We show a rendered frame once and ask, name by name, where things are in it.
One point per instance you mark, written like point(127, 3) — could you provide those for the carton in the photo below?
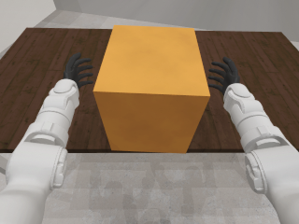
point(151, 89)

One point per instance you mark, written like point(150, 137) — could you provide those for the robot left upper arm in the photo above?
point(36, 169)

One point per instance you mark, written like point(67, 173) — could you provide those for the left robot forearm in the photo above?
point(53, 119)

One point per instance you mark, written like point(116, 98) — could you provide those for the right robot forearm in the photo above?
point(253, 125)

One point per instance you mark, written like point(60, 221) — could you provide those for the robot left hand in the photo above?
point(72, 69)

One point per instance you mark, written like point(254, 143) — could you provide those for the robot right hand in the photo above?
point(230, 76)

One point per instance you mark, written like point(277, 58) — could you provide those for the robot right upper arm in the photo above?
point(274, 171)

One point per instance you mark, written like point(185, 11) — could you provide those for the table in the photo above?
point(267, 63)

